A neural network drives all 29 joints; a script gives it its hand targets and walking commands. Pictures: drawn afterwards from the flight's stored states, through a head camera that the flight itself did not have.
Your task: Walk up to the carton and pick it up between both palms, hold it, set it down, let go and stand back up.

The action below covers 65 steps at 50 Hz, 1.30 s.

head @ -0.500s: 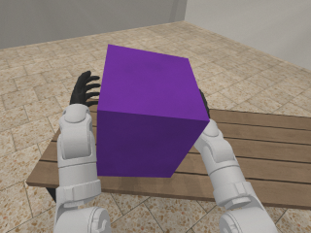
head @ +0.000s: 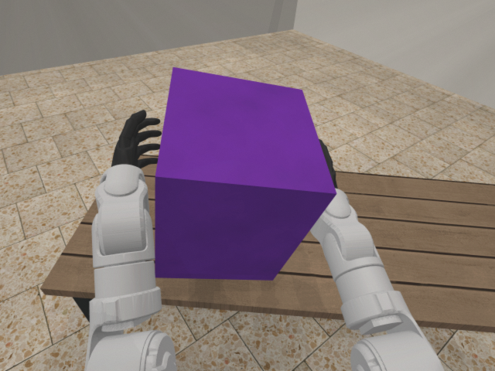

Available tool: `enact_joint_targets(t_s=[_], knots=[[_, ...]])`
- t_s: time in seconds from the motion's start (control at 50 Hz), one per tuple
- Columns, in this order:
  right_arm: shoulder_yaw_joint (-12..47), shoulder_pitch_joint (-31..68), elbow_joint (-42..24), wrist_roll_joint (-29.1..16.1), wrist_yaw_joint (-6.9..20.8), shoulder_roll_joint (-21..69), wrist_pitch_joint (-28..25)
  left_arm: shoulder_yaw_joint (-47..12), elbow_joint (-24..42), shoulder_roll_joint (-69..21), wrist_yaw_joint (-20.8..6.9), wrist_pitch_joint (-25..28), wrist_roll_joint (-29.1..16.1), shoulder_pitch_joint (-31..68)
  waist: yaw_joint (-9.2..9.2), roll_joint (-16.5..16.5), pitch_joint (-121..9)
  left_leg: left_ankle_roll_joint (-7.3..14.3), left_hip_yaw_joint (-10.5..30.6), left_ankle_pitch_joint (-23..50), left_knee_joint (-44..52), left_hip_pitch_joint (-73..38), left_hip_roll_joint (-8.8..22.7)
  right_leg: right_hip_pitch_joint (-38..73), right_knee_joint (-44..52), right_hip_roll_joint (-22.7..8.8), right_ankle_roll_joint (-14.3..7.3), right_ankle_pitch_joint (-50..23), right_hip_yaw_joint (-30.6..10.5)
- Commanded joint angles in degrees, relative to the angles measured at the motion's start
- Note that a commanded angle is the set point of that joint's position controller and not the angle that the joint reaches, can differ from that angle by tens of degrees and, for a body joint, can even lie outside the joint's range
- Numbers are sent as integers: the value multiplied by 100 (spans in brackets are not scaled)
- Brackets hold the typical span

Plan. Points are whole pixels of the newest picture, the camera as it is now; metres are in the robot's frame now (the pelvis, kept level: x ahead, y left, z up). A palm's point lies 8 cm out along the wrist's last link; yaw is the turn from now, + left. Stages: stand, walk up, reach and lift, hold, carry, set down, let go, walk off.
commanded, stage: hold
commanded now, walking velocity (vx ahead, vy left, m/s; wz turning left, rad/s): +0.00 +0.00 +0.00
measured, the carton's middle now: (227, 184) +0.37 +0.01 +0.15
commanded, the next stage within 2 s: none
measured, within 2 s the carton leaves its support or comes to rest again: neither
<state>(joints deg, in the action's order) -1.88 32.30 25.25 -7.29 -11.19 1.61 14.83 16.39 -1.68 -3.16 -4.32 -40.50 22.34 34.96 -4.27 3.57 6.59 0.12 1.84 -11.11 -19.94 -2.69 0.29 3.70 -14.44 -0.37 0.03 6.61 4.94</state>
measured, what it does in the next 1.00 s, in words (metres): stands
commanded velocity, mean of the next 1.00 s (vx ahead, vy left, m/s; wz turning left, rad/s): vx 0.00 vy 0.00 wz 0.00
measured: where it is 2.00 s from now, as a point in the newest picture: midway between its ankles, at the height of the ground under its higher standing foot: outside the picture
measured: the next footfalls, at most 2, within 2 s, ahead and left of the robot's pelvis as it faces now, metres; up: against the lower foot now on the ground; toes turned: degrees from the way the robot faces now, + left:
none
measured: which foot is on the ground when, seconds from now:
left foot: down 0.00-1.00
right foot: down 0.00-1.00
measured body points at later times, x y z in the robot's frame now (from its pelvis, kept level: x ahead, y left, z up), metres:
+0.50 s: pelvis +0.00 +0.00 +0.00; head -0.04 +0.03 +0.45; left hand +0.37 +0.16 +0.21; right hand +0.36 -0.13 +0.17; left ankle +0.02 +0.11 -0.75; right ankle +0.03 -0.12 -0.75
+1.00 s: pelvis +0.00 +0.00 +0.00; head -0.04 +0.03 +0.45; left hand +0.37 +0.16 +0.20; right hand +0.36 -0.13 +0.16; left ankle +0.02 +0.11 -0.75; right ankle +0.03 -0.12 -0.75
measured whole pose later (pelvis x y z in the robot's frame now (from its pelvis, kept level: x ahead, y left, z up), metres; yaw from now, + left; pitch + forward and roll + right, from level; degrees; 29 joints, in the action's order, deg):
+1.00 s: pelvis +0.00 +0.00 +0.00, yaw +0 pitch -12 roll -1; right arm -2.4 32.6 25.9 -6.9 -10.9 1.8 14.4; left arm 16.5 -1.8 -3.3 -4.4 -41.2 22.7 35.5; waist -3.9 4.1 6.7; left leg 0.1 1.5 -10.6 -19.3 -2.9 0.2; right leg 3.7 -14.2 -0.4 0.0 6.2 4.7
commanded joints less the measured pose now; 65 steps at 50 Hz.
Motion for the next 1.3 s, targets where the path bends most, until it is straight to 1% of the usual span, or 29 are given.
enact_joint_targets(t_s=[0.0,0.02,0.04,0.06,0.14,0.18,0.22,0.24,0.28,0.32,0.44,0.46,0.5,0.54,0.68,0.74,0.8,0.82,0.84,0.88,0.98,1.02,1.08,1.1,1.12,1.16,1.18,1.26,1.28], knots=[[1966,4369,-1611,-198,590,2489,-444,-2211,-92,-2637,-810,60,-743,2600,11,-432,-1834,-125,-483,1069,443,377,-203,936,11,257,117,-406,179],[1972,4366,-1570,-194,596,2483,-424,-2156,-158,-2603,-818,51,-725,2624,-34,-363,-1857,-113,-500,1003,470,373,-219,897,42,248,130,-396,172],[1929,4464,-1508,-168,606,2477,-411,-2028,-310,-2585,-836,33,-703,2649,45,-302,-1667,-64,-496,825,525,472,-220,864,79,254,137,-259,171],[1904,4439,-1507,-175,610,2539,-416,-2058,-242,-2629,-847,36,-708,2678,-30,-305,-1755,-73,-493,868,540,414,-214,891,60,261,141,-309,179],[2015,4545,-1762,-302,602,2453,-481,-2106,-152,-2676,-842,24,-779,2599,72,-325,-2068,-129,-495,1330,377,230,-235,1020,31,303,147,-610,186],[2099,4388,-1725,-311,560,2550,-470,-2152,-17,-2626,-847,37,-742,2564,-10,-322,-2135,-111,-502,1542,308,129,-264,1082,-4,266,177,-968,152],[2067,4294,-1645,-345,533,2499,-452,-2240,58,-2609,-856,40,-756,2602,-99,-458,-2003,-145,-490,1533,276,120,-259,1046,-18,255,167,-948,139],[2052,4261,-1627,-310,524,2426,-434,-2165,-34,-2585,-870,10,-700,2473,-24,-406,-1932,-143,-483,1461,322,149,-251,1050,12,245,173,-867,153],[1965,4262,-1502,-268,541,2462,-416,-2144,-42,-2566,-894,27,-723,2639,-99,-459,-1746,-138,-533,1049,440,296,-269,883,59,231,162,-448,177],[1926,4323,-1519,-223,588,2512,-448,-2220,35,-2642,-890,49,-759,2782,-104,-493,-1752,-122,-516,1023,446,345,-248,820,47,243,133,-387,198],[2055,4394,-1822,-307,565,2579,-494,-2492,163,-2719,-782,103,-910,2756,-111,-566,-2104,-179,-456,1518,270,169,-231,941,-28,294,121,-740,196],[2007,4406,-1675,-266,564,2490,-477,-2388,-3,-2679,-795,82,-831,2679,-129,-520,-1872,-196,-445,1385,305,194,-216,849,-2,284,111,-582,199],[1929,4368,-1548,-227,580,2407,-438,-2204,-251,-2639,-828,15,-723,2539,-26,-539,-1629,-154,-472,1021,412,341,-224,781,64,237,112,-278,191],[1858,4336,-1444,-123,600,2390,-404,-2083,-315,-2605,-862,-25,-674,2534,-10,-449,-1548,-100,-461,783,528,485,-206,780,77,224,114,-140,198],[2221,4428,-1958,-402,530,2555,-510,-2314,143,-2717,-814,72,-858,2566,-56,-353,-2178,-182,-468,1950,165,-24,-251,1035,-69,289,179,-1284,164],[2177,4337,-1785,-349,518,2505,-462,-2349,216,-2673,-830,56,-832,2617,-104,-377,-2145,-179,-466,1605,249,31,-242,948,-7,281,153,-912,191],[1941,4242,-1467,-220,585,2426,-400,-2217,-47,-2636,-855,13,-744,2697,-101,-530,-1609,-143,-477,951,467,330,-218,722,81,229,110,-301,190],[1844,4245,-1367,-198,617,2424,-392,-2127,-126,-2629,-862,10,-724,2685,-43,-480,-1506,-131,-473,801,543,413,-188,697,110,262,81,-93,214],[1800,4185,-1297,-136,641,2395,-402,-2136,-102,-2586,-865,5,-699,2728,-99,-529,-1465,-127,-482,759,561,441,-170,708,98,243,78,-52,202],[1844,4272,-1536,-201,665,2436,-465,-2297,95,-2709,-824,26,-798,2737,-68,-603,-1803,-188,-466,1107,486,334,-164,848,25,287,51,-305,220],[2035,4518,-1912,-253,589,2435,-547,-2353,-39,-2764,-777,61,-830,2557,-75,-457,-2150,-188,-443,1560,269,67,-202,854,4,297,95,-712,218],[2012,4550,-1731,-252,588,2448,-513,-2246,-118,-2691,-792,39,-812,2639,-34,-376,-1957,-147,-469,1169,356,203,-213,856,50,266,111,-429,199],[1936,4302,-1515,-190,604,2453,-466,-2231,-63,-2629,-822,23,-789,2645,-78,-430,-1831,-119,-516,1054,450,347,-225,872,62,238,126,-443,173],[1922,4362,-1436,-191,620,2479,-449,-2156,-100,-2585,-836,38,-762,2753,-38,-379,-1825,-98,-504,897,492,371,-221,867,78,233,141,-326,184],[1979,4447,-1623,-227,627,2555,-487,-2195,-9,-2672,-838,67,-809,2762,9,-405,-1951,-87,-517,972,473,360,-227,919,43,242,145,-386,182],[2026,4422,-1606,-245,600,2561,-481,-2225,5,-2637,-827,63,-813,2731,-62,-358,-2025,-90,-508,1320,379,235,-235,989,2,256,160,-752,158],[1992,4385,-1520,-261,592,2527,-473,-2184,-9,-2639,-840,74,-804,2788,-101,-403,-1908,-120,-495,1324,379,260,-233,955,14,248,147,-749,172],[1952,4473,-1578,-197,577,2478,-485,-2171,-184,-2665,-857,38,-747,2692,-78,-468,-1834,-114,-530,991,462,385,-245,946,40,230,149,-441,170],[1993,4468,-1672,-230,578,2534,-509,-2182,-9,-2604,-846,64,-793,2743,-46,-432,-2036,-75,-514,1084,417,345,-251,1001,19,215,140,-589,158]])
